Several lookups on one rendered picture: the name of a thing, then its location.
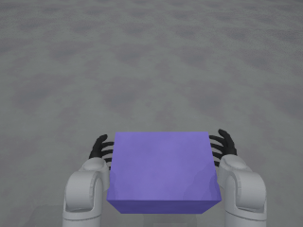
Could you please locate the robot left forearm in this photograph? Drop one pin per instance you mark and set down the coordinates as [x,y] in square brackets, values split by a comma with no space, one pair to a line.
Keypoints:
[83,194]

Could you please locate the right robot hand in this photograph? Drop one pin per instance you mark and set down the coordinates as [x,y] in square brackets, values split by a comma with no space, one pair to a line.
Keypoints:
[228,147]

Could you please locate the left robot hand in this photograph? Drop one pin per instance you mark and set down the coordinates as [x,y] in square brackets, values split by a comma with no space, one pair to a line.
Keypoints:
[97,151]

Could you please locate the carton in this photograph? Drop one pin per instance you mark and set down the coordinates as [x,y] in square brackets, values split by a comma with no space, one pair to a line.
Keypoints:
[163,172]

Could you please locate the robot right forearm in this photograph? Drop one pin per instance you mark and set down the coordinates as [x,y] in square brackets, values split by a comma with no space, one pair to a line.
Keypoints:
[245,195]

